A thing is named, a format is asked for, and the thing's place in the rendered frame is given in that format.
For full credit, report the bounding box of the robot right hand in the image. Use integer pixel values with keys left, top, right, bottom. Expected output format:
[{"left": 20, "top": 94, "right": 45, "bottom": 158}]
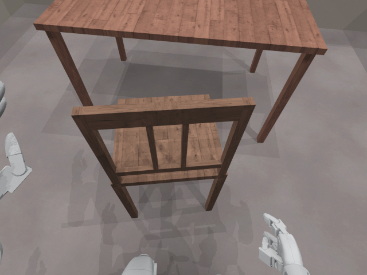
[{"left": 259, "top": 213, "right": 303, "bottom": 273}]

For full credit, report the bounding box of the chair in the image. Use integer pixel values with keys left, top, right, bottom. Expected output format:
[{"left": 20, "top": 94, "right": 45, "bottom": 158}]
[{"left": 71, "top": 94, "right": 256, "bottom": 218}]

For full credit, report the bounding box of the table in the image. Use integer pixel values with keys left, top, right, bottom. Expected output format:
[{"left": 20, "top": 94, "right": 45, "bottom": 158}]
[{"left": 33, "top": 0, "right": 328, "bottom": 143}]

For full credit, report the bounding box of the robot left thigh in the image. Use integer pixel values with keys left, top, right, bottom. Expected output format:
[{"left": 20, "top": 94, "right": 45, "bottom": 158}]
[{"left": 122, "top": 256, "right": 157, "bottom": 275}]

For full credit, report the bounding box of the robot left hand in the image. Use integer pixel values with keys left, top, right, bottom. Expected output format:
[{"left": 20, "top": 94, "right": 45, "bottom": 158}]
[{"left": 0, "top": 81, "right": 32, "bottom": 200}]

